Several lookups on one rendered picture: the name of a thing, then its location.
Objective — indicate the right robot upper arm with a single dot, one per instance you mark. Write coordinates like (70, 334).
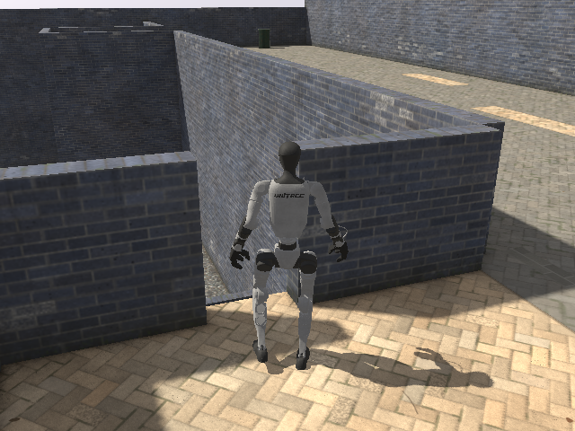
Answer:
(316, 189)

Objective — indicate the right robot hand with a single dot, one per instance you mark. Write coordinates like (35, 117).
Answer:
(343, 250)

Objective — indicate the left robot hand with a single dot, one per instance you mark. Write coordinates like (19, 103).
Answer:
(234, 255)

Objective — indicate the robot right forearm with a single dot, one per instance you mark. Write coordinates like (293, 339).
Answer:
(335, 234)

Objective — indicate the right robot foot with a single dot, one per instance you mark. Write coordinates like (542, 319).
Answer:
(300, 361)

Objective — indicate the robot left forearm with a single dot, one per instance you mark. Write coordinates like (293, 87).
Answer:
(241, 236)

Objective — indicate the left robot upper arm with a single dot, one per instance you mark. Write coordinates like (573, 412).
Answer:
(261, 188)

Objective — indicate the robot right shin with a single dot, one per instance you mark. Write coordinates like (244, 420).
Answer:
(304, 326)

